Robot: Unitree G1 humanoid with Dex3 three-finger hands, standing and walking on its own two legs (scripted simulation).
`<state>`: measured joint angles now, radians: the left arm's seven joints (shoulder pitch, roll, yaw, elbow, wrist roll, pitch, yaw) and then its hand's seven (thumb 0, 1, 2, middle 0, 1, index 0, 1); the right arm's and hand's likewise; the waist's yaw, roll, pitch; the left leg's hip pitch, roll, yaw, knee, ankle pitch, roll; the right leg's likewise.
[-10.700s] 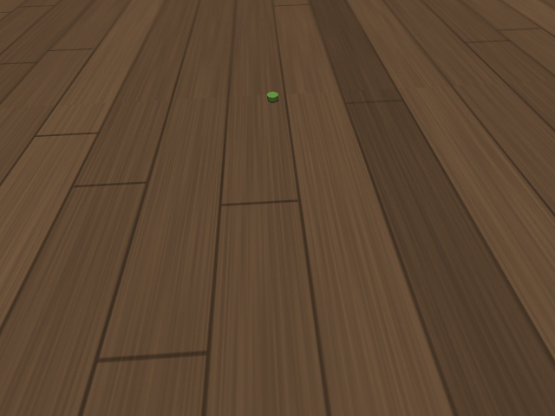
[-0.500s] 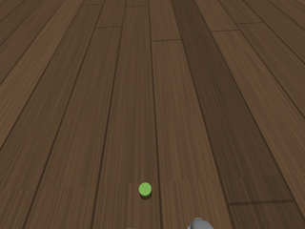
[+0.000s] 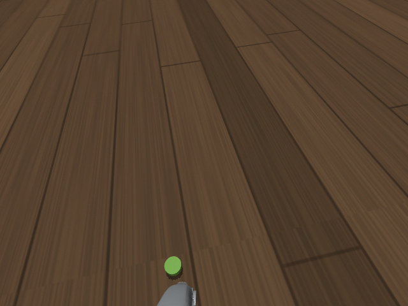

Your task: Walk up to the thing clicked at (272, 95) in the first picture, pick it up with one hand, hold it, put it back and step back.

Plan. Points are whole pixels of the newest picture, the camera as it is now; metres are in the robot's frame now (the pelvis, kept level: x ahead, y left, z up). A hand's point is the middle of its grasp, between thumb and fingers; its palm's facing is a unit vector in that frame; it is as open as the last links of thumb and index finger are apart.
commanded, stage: walk up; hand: left
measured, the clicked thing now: (173, 266) +0.42 +0.22 -0.74
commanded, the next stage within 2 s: none
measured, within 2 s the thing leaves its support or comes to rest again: neither
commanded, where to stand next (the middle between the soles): +0.09 +0.01 m, yaw +6 degrees
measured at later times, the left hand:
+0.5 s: hand out of the picture +0.07 +0.33 -0.17, palm faces -0.06 -0.93 -0.36, open 7.4 cm
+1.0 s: hand out of the picture -0.11 +0.29 -0.11, palm faces +0.08 -0.91 -0.41, open 7.4 cm
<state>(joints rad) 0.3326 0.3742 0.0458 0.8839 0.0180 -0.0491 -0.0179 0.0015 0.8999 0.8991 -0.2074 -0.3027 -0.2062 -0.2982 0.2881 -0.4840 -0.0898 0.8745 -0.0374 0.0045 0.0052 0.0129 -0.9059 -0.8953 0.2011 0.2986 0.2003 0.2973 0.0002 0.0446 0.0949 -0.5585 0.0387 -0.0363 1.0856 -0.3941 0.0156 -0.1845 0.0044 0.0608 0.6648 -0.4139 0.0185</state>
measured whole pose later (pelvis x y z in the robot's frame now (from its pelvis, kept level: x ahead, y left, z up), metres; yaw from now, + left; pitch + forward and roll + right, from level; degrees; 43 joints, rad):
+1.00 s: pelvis -0.04 +0.01 +0.02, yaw +3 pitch -3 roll +0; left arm 0.48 0.41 0.11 0.89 0.04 -0.02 -0.05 0.01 0.90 0.90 -0.20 -0.30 -0.20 -0.30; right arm 0.34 -0.43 -0.07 0.91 -0.01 0.00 0.04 0.01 -0.90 -0.90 0.20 0.30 0.20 0.30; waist 0.06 0.03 0.07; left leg -0.45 0.01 -0.07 0.83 -0.29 0.00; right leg -0.03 0.00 -0.14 0.41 -0.34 -0.04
